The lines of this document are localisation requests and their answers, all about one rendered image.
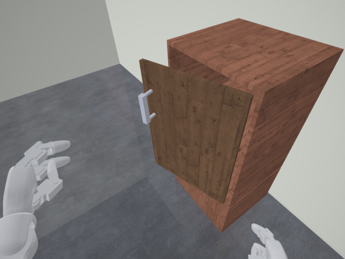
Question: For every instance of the robot left forearm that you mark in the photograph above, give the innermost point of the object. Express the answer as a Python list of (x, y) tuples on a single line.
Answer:
[(18, 238)]

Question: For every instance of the robot left hand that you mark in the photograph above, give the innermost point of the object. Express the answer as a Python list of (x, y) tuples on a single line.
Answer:
[(21, 184)]

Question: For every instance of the robot right hand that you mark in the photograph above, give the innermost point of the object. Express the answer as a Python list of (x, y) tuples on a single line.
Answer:
[(273, 249)]

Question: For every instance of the cupboard door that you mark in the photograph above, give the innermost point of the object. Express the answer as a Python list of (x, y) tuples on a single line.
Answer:
[(198, 127)]

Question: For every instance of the handle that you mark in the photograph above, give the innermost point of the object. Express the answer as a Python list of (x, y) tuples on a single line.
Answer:
[(144, 107)]

